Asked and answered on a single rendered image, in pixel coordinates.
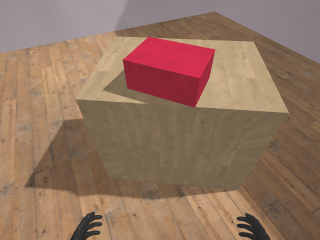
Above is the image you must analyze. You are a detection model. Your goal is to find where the carton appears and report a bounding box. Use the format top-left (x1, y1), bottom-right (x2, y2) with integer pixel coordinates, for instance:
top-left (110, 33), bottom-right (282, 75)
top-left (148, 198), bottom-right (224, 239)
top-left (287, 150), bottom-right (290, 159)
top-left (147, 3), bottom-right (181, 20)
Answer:
top-left (123, 37), bottom-right (215, 108)

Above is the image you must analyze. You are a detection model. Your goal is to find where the robot right hand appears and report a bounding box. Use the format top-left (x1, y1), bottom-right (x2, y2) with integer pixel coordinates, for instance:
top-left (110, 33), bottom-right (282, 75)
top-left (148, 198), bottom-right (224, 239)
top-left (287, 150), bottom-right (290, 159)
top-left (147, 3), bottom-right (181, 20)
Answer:
top-left (236, 213), bottom-right (271, 240)

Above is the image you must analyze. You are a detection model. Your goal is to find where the pedestal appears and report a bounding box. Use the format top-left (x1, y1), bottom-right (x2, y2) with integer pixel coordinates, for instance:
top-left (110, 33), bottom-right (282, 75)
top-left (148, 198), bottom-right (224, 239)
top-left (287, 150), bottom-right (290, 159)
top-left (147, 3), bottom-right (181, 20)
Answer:
top-left (75, 36), bottom-right (289, 191)

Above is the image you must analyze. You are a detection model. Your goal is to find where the robot left hand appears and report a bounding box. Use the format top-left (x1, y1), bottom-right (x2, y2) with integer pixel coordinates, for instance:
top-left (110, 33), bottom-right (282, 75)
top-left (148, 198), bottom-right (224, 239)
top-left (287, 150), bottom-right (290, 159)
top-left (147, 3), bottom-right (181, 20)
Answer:
top-left (70, 211), bottom-right (103, 240)

